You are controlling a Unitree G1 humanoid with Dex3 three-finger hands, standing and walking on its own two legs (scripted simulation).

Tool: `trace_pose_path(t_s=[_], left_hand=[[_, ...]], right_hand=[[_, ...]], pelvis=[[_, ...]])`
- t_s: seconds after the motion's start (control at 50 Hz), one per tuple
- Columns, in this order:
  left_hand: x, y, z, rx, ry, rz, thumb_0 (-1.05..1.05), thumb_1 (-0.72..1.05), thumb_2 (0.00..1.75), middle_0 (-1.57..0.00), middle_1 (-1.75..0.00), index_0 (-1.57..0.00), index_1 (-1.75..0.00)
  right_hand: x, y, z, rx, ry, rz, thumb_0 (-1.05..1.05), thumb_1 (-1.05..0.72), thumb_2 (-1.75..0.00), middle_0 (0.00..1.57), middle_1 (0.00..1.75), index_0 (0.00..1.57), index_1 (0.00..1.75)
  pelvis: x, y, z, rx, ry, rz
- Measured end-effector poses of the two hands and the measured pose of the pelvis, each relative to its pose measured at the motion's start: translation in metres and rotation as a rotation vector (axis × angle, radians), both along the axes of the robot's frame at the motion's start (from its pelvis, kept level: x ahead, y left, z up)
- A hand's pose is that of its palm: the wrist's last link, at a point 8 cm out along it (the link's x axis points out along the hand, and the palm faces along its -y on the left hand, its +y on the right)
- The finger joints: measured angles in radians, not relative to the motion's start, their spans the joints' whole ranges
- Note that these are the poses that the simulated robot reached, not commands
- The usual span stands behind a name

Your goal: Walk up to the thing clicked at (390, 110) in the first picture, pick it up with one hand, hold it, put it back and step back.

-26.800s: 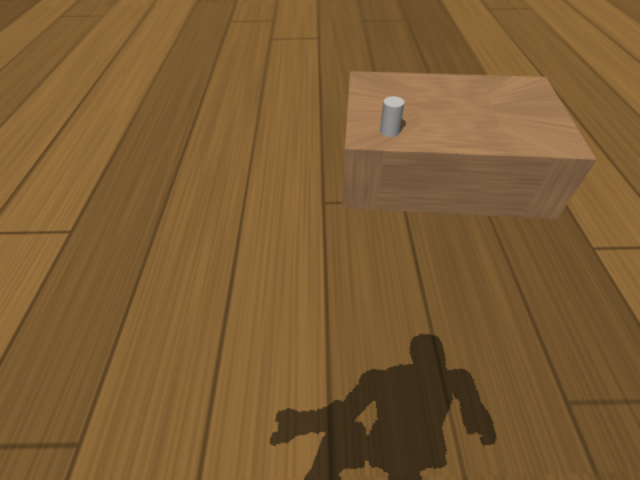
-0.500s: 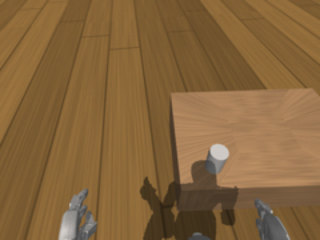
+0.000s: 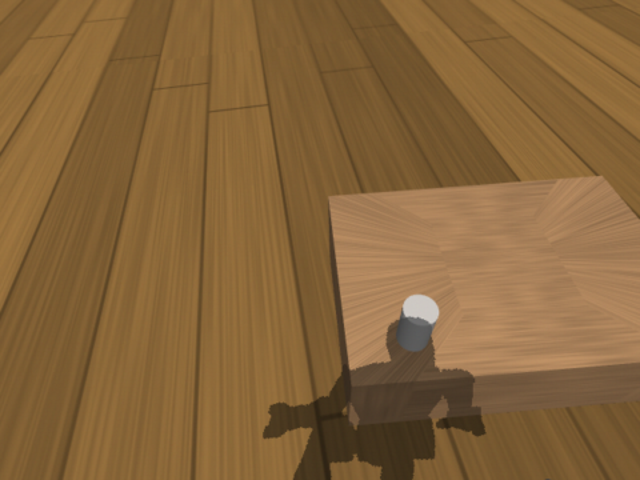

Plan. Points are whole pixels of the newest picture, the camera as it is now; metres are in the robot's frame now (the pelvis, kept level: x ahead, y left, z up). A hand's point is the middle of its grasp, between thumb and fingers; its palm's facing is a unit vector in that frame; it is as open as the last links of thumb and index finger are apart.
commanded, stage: stand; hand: right
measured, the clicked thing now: (416, 323) +0.50 -0.20 -0.37
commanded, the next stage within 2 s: none
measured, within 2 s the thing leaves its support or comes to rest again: neither
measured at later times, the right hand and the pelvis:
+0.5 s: hand out of the picture +0.01 -0.24 -0.15, palm faces -0.04 +0.94 -0.33, open 9.5 cm; pelvis -0.02 +0.00 +0.01, yaw +0 degrees
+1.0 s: hand out of the picture +0.04 -0.23 -0.14, palm faces -0.04 +0.94 -0.34, open 7.4 cm; pelvis -0.01 +0.02 +0.02, yaw +0 degrees
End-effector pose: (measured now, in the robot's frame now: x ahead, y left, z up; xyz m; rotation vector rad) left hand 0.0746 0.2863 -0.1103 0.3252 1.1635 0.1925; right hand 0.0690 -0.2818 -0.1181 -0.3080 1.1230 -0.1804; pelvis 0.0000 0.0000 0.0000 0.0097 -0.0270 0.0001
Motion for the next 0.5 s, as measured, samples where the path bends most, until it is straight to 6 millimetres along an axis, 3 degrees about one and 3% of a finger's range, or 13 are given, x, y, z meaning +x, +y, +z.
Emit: trace_pose_path(t_s=[0.12,0.22,0.38,0.5], left_hand=[[-0.009,-0.012,-0.002,-0.035,0.032,0.018,0.01,0.90,0.90,-0.21,-0.31,-0.20,-0.30],[-0.016,-0.015,-0.003,-0.055,0.044,0.028,0.01,0.91,0.90,-0.21,-0.31,-0.20,-0.30],[-0.029,-0.008,-0.003,-0.054,0.068,0.048,0.00,0.91,0.89,-0.21,-0.31,-0.20,-0.30],[-0.039,0.000,-0.001,-0.042,0.092,0.059,0.00,0.91,0.89,-0.21,-0.30,-0.20,-0.30]], right_hand=[[-0.022,-0.006,0.004,-0.007,0.065,-0.024,-0.01,0.55,-0.04,0.07,0.06,0.06,0.05],[-0.036,-0.013,0.008,-0.027,0.098,-0.033,-0.01,0.41,-0.18,0.13,0.16,0.13,0.15],[-0.053,-0.011,0.009,-0.026,0.138,-0.034,-0.01,-0.09,-0.62,0.19,0.26,0.18,0.26],[-0.058,-0.003,0.006,-0.007,0.153,-0.030,0.00,-0.52,-0.80,0.20,0.29,0.20,0.29]], pelvis=[[-0.005,-0.004,0.008,-0.005,-0.026,0.004],[-0.010,-0.005,0.011,-0.010,-0.038,0.006],[-0.017,-0.004,0.014,-0.010,-0.048,0.006],[-0.021,0.000,0.015,-0.008,-0.046,0.004]])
